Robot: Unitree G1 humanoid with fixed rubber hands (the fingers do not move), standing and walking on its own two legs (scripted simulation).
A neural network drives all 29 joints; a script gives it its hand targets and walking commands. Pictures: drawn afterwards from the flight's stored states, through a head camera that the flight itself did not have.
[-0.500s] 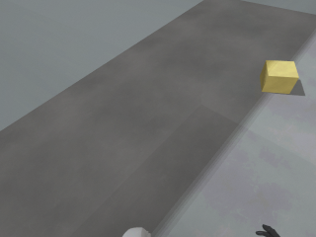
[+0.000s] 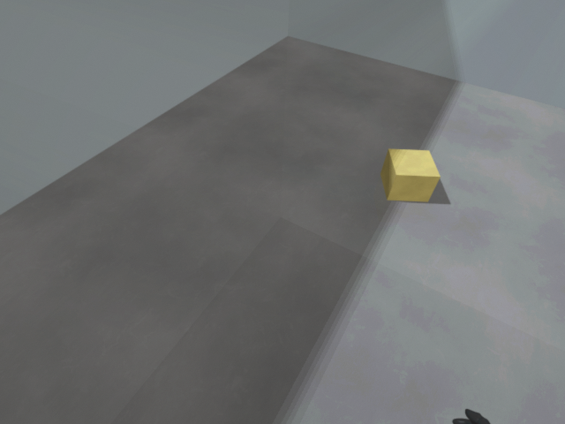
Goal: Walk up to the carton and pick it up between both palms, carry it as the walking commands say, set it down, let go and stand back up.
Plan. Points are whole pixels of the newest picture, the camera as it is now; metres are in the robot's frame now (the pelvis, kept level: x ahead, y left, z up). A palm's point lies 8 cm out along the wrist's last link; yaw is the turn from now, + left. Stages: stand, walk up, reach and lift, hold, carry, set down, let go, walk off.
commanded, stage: walk up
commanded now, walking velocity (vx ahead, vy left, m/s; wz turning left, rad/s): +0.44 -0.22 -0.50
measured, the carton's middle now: (408, 175) +1.44 -0.55 -0.68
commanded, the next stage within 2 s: none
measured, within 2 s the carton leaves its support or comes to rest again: neither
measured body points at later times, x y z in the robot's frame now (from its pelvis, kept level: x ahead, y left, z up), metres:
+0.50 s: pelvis +0.23 -0.12 -0.01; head +0.29 -0.13 +0.44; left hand +0.38 +0.11 -0.15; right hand +0.19 -0.38 -0.15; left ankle +0.15 +0.05 -0.64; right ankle +0.26 -0.22 -0.74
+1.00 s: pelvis +0.49 -0.14 +0.01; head +0.52 -0.11 +0.46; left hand +0.59 +0.10 -0.16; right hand +0.44 -0.41 -0.11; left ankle +0.52 -0.04 -0.74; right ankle +0.43 -0.30 -0.64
